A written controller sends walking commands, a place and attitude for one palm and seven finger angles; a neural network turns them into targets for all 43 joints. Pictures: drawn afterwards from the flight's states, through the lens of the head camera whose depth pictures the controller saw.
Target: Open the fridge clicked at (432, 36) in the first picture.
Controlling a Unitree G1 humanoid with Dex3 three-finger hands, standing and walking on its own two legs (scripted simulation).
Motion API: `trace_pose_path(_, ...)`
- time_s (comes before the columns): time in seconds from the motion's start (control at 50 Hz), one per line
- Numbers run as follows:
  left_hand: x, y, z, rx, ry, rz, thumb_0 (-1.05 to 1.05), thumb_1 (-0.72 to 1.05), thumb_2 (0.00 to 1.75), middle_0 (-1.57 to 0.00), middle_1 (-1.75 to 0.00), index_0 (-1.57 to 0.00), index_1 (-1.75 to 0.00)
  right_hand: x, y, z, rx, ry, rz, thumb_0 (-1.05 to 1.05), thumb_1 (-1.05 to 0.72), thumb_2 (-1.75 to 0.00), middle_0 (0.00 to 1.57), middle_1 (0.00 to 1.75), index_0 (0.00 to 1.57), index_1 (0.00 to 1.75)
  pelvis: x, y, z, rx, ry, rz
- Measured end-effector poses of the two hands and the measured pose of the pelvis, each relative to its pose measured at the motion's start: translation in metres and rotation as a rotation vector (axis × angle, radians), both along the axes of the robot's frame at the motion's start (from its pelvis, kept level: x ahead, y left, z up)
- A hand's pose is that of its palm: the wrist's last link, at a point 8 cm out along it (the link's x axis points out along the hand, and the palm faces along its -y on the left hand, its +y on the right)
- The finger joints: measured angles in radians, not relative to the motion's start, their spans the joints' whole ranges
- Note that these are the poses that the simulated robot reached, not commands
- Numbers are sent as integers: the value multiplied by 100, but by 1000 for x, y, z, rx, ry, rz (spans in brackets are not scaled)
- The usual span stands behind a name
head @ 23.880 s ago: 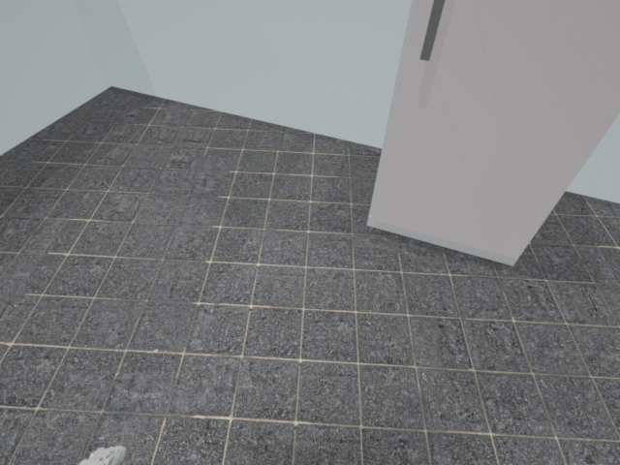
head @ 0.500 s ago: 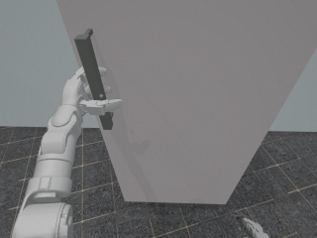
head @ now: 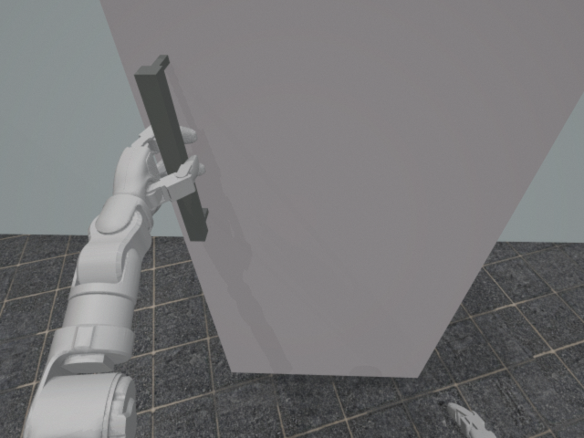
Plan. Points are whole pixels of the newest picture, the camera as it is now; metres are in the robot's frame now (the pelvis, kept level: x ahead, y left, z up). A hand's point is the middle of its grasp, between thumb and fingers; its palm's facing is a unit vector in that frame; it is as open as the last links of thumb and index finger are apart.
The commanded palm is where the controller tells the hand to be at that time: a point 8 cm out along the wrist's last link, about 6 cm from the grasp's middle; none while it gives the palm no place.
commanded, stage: grip the handle and tug to test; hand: left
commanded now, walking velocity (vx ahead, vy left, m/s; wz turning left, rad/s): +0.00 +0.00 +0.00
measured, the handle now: (183, 159) +0.45 +0.18 +0.18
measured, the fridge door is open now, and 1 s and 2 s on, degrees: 0 0 0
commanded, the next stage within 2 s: pull the door a little, standing still in 0.58 s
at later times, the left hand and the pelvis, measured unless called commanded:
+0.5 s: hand (186, 181) +0.39 +0.16 +0.19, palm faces +0.02 -1.00 -0.01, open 6.2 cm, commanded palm +0.33 +0.22 +0.19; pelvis +0.02 +0.00 +0.00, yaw -3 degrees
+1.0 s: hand (186, 181) +0.39 +0.16 +0.19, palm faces +0.04 -1.00 -0.03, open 6.3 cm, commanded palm +0.33 +0.21 +0.19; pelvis +0.09 +0.00 +0.01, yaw -3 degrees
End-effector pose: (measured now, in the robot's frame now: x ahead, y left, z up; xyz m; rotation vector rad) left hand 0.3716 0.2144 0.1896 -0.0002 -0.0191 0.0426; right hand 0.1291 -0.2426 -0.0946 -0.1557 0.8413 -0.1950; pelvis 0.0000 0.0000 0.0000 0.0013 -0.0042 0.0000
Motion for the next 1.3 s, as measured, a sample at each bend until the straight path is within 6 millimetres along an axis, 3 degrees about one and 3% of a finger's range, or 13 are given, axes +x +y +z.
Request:
trace_pose_path(0.28, -1, -2, -1, 8, -10, 7, 0, 71, 78, -34, -140, -31, -139, 11, 0, 4, 14, -36, -5, 1, -91, -90, 20, 30, 20, 30, 7, -1, 1, 5, 2, -16)
trace_pose_path(0.52, -5, -1, -2, 7, -35, -21, 0, 73, 75, -29, -140, -25, -136, 33, -7, 17, 19, -94, -37, 2, -91, -90, 20, 30, 20, 30, 26, -2, 2, 11, 19, -52)
trace_pose_path(0.76, -6, 0, -2, 16, -37, -32, 0, 73, 76, -29, -138, -24, -134, 74, -6, 24, 17, -120, -19, 2, -91, -90, 20, 30, 20, 30, 58, -3, 4, 4, 48, -70)
trace_pose_path(0.88, -5, 0, -1, 17, -31, -21, 0, 69, 79, -32, -136, -27, -134, 100, 3, 20, 19, -101, 38, 2, -91, -90, 20, 30, 20, 30, 70, -2, 5, 2, 56, -44)
trace_pose_path(1.08, -7, -2, 0, 53, -23, -9, -1, 71, 78, -31, -134, -23, -135, 141, 17, 32, 77, -163, 60, 2, -91, -90, 20, 30, 20, 30, 105, -5, 10, 5, 82, -70)
trace_pose_path(1.16, -8, -2, 0, 71, -21, -16, -2, 72, 77, -30, -133, -20, -135, 157, 15, 33, 82, -156, 62, 2, -91, -90, 20, 30, 20, 30, 125, -6, 12, 6, 105, -88)
trace_pose_path(1.3, -2, -2, 3, 287, -65, 117, -6, 60, 78, -38, -135, -27, -137, 171, -4, 35, 39, -85, 72, 1, -91, -90, 20, 30, 20, 30, 147, -16, 23, 5, 86, -130)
